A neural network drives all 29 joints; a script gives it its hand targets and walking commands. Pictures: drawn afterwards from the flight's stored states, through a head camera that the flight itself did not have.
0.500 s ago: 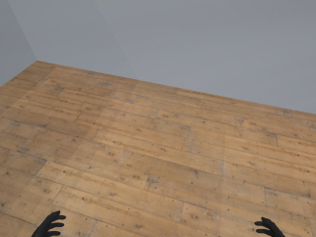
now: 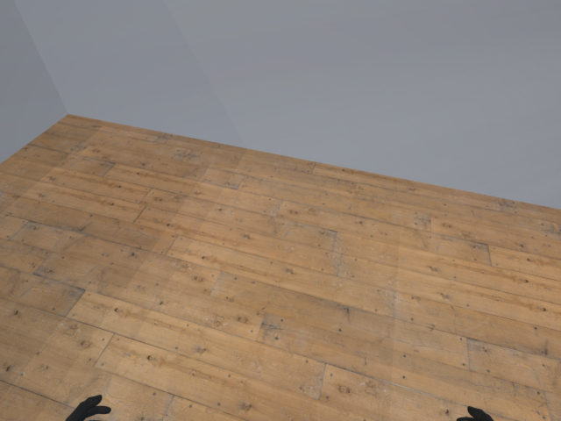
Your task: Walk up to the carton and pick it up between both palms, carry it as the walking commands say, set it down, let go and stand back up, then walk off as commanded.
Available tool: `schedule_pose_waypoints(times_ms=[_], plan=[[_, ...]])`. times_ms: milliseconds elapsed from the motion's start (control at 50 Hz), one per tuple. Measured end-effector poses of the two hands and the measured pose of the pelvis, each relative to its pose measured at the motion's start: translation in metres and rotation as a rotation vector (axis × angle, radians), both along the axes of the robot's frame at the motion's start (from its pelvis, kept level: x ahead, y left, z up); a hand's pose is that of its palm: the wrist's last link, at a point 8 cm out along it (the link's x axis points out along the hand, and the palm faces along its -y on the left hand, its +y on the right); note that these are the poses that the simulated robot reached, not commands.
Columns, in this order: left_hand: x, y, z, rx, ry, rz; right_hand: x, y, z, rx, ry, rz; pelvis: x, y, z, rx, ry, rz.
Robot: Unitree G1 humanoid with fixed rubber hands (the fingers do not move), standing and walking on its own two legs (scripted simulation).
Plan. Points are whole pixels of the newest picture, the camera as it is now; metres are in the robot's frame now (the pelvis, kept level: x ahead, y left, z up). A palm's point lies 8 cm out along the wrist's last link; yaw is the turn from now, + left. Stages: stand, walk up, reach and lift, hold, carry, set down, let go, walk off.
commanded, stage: stand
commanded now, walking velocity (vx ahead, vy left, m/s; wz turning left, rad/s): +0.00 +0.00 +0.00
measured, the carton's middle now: out of the picture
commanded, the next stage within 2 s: walk up in 1.50 s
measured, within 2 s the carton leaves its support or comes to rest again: neither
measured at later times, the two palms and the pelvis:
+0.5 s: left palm out of the picture +0.10 +0.31 -0.10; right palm out of the picture +0.10 -0.31 -0.10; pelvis +0.00 +0.00 +0.01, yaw +0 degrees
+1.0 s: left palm out of the picture +0.11 +0.31 -0.10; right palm out of the picture +0.11 -0.31 -0.10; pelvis +0.01 +0.00 +0.01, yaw +0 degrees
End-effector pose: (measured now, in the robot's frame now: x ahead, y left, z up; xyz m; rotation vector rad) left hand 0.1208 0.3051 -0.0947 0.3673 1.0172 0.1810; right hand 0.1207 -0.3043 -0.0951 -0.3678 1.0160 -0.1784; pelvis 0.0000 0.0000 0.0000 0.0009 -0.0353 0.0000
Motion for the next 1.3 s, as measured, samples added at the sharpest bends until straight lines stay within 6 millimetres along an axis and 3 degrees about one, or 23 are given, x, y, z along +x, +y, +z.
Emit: schedule_pose_waypoints(times_ms=[440, 1300], plan=[[-0.019, 0.006, -0.003, 0.007, 0.078, 0.034, -0.019, -0.006, -0.002, -0.008, 0.077, -0.034, -0.001, 0.0, 0.005, -0.001, -0.003, 0.0], [-0.012, 0.009, -0.002, 0.01, 0.093, 0.051, -0.01, -0.007, -0.001, -0.016, 0.092, -0.043, 0.01, 0.002, 0.007, -0.001, 0.003, 0.001]])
